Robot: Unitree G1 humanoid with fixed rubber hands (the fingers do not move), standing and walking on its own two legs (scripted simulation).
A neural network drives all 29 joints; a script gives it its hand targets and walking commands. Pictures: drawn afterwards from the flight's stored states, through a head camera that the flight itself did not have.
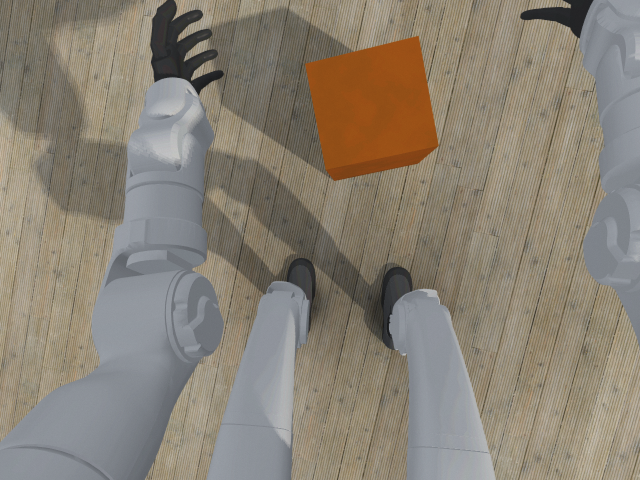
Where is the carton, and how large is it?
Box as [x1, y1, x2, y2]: [305, 36, 438, 180]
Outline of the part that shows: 418,36 305,64 325,168 334,180 417,163 438,145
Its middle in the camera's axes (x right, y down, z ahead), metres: +0.11 -0.25 +0.83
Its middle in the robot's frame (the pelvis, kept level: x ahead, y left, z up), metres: +0.56 +0.00 -0.54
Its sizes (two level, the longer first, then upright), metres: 0.210 0.200 0.250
